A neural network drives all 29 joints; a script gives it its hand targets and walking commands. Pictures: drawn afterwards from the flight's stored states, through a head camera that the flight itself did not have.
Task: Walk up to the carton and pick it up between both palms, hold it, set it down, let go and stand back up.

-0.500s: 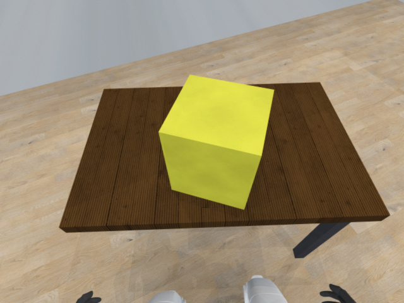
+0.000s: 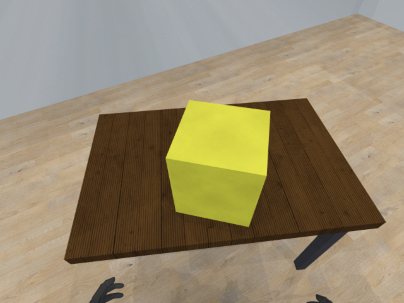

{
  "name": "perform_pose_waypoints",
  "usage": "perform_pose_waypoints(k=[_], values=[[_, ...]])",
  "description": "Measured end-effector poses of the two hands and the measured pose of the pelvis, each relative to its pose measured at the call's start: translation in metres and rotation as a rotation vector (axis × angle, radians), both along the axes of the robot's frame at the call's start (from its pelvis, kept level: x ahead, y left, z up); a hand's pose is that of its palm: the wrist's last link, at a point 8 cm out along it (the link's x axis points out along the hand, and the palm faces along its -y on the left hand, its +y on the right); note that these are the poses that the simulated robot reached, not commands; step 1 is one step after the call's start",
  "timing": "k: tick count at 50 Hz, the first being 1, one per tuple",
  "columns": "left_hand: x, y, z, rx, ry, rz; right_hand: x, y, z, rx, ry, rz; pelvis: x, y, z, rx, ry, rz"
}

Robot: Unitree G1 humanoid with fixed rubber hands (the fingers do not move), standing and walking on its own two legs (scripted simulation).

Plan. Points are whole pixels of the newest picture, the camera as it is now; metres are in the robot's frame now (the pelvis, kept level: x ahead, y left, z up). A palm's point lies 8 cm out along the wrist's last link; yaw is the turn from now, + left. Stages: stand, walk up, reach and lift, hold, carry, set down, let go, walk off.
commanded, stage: walk up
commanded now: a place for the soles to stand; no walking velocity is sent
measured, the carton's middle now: (219, 165) +0.45 -0.04 -0.05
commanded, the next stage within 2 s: reach and lift in 1.70 s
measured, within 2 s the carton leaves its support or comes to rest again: neither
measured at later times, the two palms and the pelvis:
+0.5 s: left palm out of the picture +0.07 +0.23 -0.12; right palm out of the picture +0.08 -0.26 -0.11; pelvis +0.01 -0.02 +0.00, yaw +1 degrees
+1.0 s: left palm out of the picture +0.06 +0.20 -0.11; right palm out of the picture +0.07 -0.30 -0.11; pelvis +0.00 -0.05 +0.01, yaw +1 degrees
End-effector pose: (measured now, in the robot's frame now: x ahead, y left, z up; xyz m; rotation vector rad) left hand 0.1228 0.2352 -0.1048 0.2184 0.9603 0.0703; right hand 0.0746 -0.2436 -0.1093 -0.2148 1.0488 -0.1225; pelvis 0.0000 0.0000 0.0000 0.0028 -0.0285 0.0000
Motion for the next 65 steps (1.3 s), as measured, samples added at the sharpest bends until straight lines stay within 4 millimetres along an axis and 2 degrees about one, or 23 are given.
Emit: perform_pose_waypoints(k=[5,10,17,22,38,53,65], values=[[-0.005,0.008,-0.001,0.014,0.011,0.022,0.009,-0.006,0.006,-0.019,-0.015,0.016,0.000,0.000,0.002,0.004,-0.003,0.005],[-0.023,0.012,-0.005,0.030,0.067,0.051,0.014,-0.011,0.006,-0.026,-0.012,0.020,0.002,-0.002,0.002,0.005,-0.006,0.003],[-0.048,0.008,-0.009,0.032,0.143,0.068,0.012,-0.014,0.000,-0.009,0.015,0.020,0.007,-0.008,0.003,0.006,-0.004,0.009],[-0.056,0.002,-0.010,0.029,0.163,0.079,0.008,-0.015,-0.004,0.002,0.049,0.019,0.008,-0.013,0.003,0.009,-0.004,0.016],[-0.052,-0.023,-0.010,0.009,0.154,0.079,0.011,-0.039,0.002,-0.014,0.012,0.031,0.003,-0.035,0.005,0.015,-0.010,0.017],[-0.059,-0.038,-0.009,0.014,0.174,0.085,-0.011,-0.059,-0.004,-0.014,0.076,0.009,0.004,-0.052,0.006,0.016,0.004,0.022],[-0.048,-0.042,-0.007,0.024,0.160,0.080,-0.022,-0.063,-0.008,-0.009,0.118,-0.005,0.007,-0.058,0.005,0.012,0.008,0.028]])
